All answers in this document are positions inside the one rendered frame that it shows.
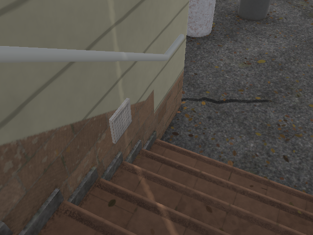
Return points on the stairs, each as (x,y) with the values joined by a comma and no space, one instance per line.
(170,190)

